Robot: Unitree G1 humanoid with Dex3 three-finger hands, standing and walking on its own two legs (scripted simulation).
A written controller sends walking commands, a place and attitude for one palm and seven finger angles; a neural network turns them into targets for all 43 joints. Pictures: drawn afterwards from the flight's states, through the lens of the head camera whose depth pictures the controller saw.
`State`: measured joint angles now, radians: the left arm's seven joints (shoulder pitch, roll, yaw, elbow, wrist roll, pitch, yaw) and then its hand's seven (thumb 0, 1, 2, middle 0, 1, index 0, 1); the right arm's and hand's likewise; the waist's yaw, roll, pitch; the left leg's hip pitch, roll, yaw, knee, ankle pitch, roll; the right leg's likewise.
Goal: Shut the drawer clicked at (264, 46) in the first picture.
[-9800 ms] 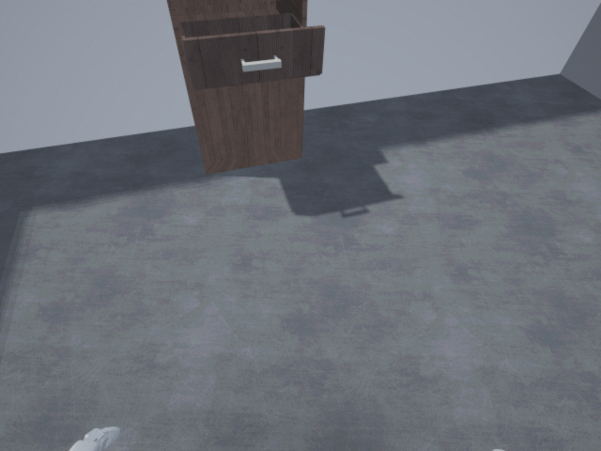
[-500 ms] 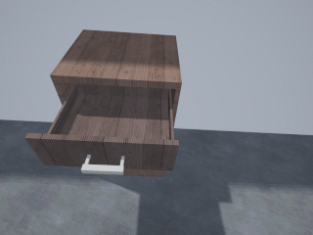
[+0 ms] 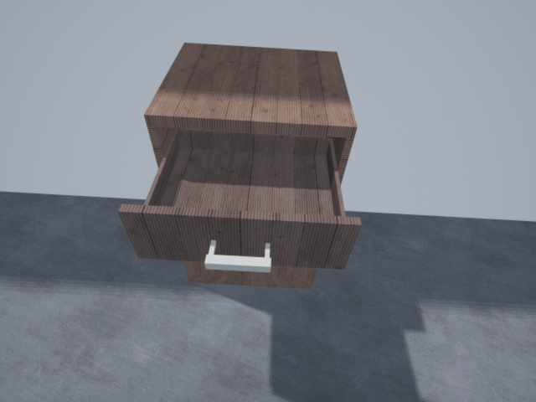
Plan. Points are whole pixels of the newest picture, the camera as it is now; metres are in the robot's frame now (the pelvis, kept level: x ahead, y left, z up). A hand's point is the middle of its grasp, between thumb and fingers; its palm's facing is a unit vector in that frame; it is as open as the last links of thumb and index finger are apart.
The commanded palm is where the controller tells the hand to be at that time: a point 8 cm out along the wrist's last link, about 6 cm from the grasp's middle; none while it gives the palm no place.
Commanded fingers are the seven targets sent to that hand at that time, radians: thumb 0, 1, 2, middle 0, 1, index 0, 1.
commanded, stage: come to a stop and stand still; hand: left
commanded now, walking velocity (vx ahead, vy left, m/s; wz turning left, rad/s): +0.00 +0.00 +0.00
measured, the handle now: (239, 254) +0.41 +0.09 -0.08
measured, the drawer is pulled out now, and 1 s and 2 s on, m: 0.28 0.28 0.28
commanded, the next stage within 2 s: none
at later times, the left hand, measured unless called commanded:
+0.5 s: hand out of the picture +0.02 +0.27 -0.17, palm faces +0.01 -0.98 -0.17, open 7.4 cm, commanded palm none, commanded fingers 0.00 0.90 0.90 -0.20 -0.30 -0.20 -0.30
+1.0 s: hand out of the picture +0.02 +0.32 -0.18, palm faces +0.02 -0.99 -0.11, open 7.4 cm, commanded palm none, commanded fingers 0.00 0.90 0.90 -0.20 -0.30 -0.20 -0.30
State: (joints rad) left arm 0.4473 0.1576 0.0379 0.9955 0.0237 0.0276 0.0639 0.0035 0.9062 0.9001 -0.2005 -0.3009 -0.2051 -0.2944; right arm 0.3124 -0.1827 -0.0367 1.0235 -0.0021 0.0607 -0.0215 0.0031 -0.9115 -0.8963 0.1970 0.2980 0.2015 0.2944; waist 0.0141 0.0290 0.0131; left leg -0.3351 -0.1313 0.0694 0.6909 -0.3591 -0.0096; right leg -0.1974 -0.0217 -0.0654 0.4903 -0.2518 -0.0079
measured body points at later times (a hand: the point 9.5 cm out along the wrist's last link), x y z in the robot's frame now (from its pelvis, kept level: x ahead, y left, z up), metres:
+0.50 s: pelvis -0.02 +0.08 +0.01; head -0.02 +0.12 +0.46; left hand +0.02 +0.32 -0.16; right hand -0.03 -0.14 -0.13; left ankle +0.02 +0.06 -0.73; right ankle -0.04 -0.08 -0.70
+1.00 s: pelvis -0.02 +0.15 +0.01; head -0.01 +0.20 +0.46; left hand +0.02 +0.37 -0.17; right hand -0.04 -0.07 -0.12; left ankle +0.00 +0.16 -0.73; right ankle -0.02 -0.03 -0.66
